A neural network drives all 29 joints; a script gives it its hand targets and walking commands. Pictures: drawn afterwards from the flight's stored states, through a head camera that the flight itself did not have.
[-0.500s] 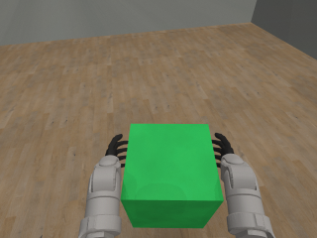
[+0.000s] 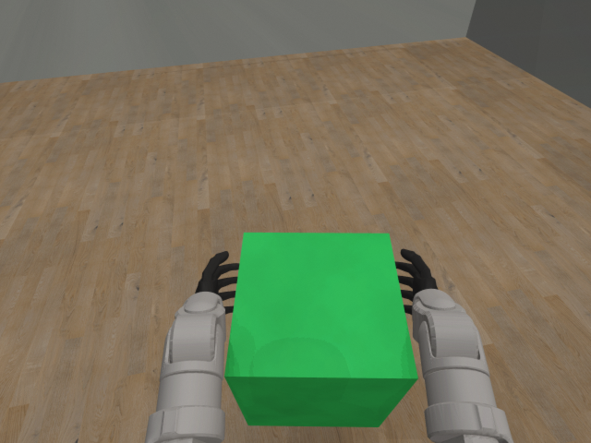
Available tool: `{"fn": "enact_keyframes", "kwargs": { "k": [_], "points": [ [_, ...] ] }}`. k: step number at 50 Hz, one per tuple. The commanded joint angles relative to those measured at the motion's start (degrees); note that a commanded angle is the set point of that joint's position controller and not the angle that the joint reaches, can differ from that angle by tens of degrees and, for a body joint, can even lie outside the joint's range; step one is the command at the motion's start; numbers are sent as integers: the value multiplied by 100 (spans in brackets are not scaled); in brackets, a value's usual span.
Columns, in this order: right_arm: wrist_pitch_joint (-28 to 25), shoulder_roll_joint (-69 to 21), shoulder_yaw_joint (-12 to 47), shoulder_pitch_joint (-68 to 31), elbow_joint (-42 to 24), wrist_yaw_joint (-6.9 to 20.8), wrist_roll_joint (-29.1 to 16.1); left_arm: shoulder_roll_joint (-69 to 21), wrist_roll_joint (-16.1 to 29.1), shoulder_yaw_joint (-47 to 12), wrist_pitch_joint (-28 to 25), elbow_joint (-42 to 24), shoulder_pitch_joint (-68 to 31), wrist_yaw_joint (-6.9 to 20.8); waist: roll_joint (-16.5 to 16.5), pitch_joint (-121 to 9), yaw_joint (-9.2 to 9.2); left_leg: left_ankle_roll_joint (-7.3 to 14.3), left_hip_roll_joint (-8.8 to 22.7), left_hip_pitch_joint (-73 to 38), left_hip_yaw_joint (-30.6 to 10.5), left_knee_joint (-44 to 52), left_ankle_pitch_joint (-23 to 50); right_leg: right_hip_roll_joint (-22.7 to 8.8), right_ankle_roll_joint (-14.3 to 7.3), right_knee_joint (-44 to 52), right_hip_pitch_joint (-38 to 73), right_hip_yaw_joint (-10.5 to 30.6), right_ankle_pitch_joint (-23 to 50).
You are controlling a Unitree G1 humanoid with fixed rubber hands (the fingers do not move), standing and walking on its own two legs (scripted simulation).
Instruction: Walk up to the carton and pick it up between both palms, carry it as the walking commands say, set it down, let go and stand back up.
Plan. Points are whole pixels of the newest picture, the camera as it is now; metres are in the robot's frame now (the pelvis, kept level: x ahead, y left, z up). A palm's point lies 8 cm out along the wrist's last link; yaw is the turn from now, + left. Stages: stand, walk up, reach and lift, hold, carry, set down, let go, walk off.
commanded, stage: hold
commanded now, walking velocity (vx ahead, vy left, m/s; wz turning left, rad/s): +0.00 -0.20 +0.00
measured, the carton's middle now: (314, 334) +0.28 +0.00 -0.03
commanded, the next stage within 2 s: carry in 0.02 s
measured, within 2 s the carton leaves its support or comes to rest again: neither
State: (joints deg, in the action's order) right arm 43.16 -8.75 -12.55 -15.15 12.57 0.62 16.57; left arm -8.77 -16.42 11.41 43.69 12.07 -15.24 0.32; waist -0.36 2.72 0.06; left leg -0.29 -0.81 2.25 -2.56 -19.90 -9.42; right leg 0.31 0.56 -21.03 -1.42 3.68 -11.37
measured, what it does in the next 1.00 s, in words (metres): steps to the right: left foot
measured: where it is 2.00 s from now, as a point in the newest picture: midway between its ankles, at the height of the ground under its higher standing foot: outside the picture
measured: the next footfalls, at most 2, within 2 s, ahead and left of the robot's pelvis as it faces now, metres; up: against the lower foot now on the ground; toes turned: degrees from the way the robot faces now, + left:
left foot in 0.78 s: +0.01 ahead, +0.03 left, +0.00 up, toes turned +12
right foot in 1.10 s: +0.02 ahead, -0.27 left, +0.00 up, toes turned -7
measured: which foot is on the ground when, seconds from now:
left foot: down 0.00-0.52, up 0.54-0.76, down 0.78-1.00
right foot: down 0.00-0.78, up 0.80-1.00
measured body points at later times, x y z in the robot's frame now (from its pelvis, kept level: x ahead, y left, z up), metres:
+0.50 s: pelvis +0.00 -0.05 -0.03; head -0.03 -0.05 +0.42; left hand +0.27 +0.10 +0.07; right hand +0.27 -0.20 +0.06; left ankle +0.02 +0.11 -0.75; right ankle +0.01 -0.13 -0.75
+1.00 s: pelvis -0.03 -0.10 -0.01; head -0.06 -0.09 +0.44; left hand +0.21 +0.06 +0.08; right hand +0.21 -0.25 +0.08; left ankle -0.03 +0.02 -0.75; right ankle -0.02 -0.24 -0.70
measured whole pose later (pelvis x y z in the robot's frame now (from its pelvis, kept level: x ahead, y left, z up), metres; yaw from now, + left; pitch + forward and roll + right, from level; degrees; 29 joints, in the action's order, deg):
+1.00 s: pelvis -0.03 -0.10 -0.01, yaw +1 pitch +4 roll -2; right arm 67.0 -7.6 -3.1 2.8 -28.0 -7.5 2.2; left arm -7.4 -2.2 2.0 68.4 -28.1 1.2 -8.5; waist 0.7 -8.8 0.1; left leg -1.0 7.9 18.9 8.3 -30.0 -14.3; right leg -2.5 1.3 -48.1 -28.3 -3.8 -20.7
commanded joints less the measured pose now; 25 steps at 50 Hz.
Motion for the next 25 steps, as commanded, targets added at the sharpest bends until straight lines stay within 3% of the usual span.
{"fn": "enact_keyframes", "kwargs": {
  "k": [1, 2, 4, 8, 10, 12, 14, 16, 17, 19, 21, 22, 23, 24, 25],
  "points": [
    [-163, -5197, 3127, -2739, -282, 1291, -1531, -5053, 1612, -3226, -197, -317, -2896, 1314, -29, -1573, 58, 123, 853, 379, -407, -265, 116, -606, -94, -308, -835, -41, 148],
    [-142, -5252, 3255, -2747, -333, 1284, -1572, -5194, 1645, -3211, -169, -265, -2834, 1304, 119, -1681, 54, 190, 1019, 598, -688, -212, -54, -492, -112, -543, -1007, -12, -217],
    [-90, -5243, 3439, -2722, -435, 1253, -1668, -5308, 1782, -3405, -102, -306, -2824, 1280, 453, -1737, 51, 256, 1254, 966, -863, -149, -272, -379, -119, -803, -1358, -122, -476],
    [148, -5179, 3793, -2665, -1182, 1067, -1944, -5393, 2241, -3968, 145, -1012, -2930, 1127, 621, -2105, 28, 350, 1364, 1053, -758, -554, 671, -312, -180, -948, -1655, -169, -54],
    [353, -5116, 3970, -2500, -1599, 932, -2093, -5289, 2385, -4148, 323, -1440, -2770, 1005, 424, -2335, -3, 305, 1239, 1088, -500, -1015, 1197, -358, -248, -904, -1578, -121, 570],
    [616, -5059, 4156, -2321, -2063, 786, -2272, -5133, 2489, -4281, 538, -1927, -2553, 864, -34, -2568, -32, 182, 1016, 1351, -155, -1574, 1270, -588, -364, -866, -1328, 135, 1457],
    [930, -4960, 4304, -2117, -2493, 640, -2435, -5007, 2552, -4357, 806, -2339, -2239, 706, -489, -2702, -33, 54, 750, 1793, 163, -2071, 749, -900, -579, -801, -1089, 508, 2209],
    [1226, -4847, 4406, -1997, -2833, 529, -2584, -4925, 2522, -4333, 1078, -2610, -1917, 538, -729, -2601, -51, 30, 528, 1925, 497, -2035, -351, -1073, -786, -728, -1260, 688, 2535],
    [1353, -4819, 4453, -1931, -2978, 481, -2654, -4864, 2515, -4310, 1206, -2768, -1818, 460, -693, -2513, -80, 48, 489, 1821, 622, -1804, -627, -1059, -805, -752, -1411, 642, 2463],
    [1564, -4758, 4478, -1584, -3218, 365, -2764, -4744, 2537, -4240, 1459, -3079, -1464, 291, -246, -2437, -93, 135, 788, 1302, 428, -1490, 92, -763, -610, -1045, -1912, 291, 1908],
    [1768, -4688, 4447, -1256, -3497, 204, -2862, -4661, 2647, -4289, 1709, -3530, -1250, 126, 815, -2512, -64, 407, 1666, 1050, -623, -1063, 1279, -253, -288, -1814, -2310, -228, 816],
    [1864, -4686, 4465, -1214, -3646, 122, -2893, -4662, 2696, -4337, 1816, -3714, -1183, 59, 1274, -2511, -15, 628, 2043, 1015, -1019, -829, 1598, -39, -189, -2078, -2444, -413, -533],
    [1957, -4703, 4467, -1169, -3785, 35, -2893, -4637, 2783, -4401, 1924, -3905, -1177, 8, 1409, -2423, 11, 753, 2209, 1198, -1140, -690, 1555, -20, -172, -2045, -2417, -486, -1252],
    [2043, -4683, 4452, -1141, -3889, -48, -2860, -4605, 2867, -4440, 2017, -4025, -1176, -31, 1253, -2333, 62, 661, 2162, 1565, -968, -704, 1250, -131, -208, -1719, -2109, -441, -1187],
    [2117, -4640, 4444, -1137, -4015, -118, -2836, -4596, 2914, -4423, 2096, -4073, -1140, -61, 854, -2200, 97, 425, 1853, 2030, -554, -891, 476, -151, -244, -1184, -1756, -383, -980]
  ]
}}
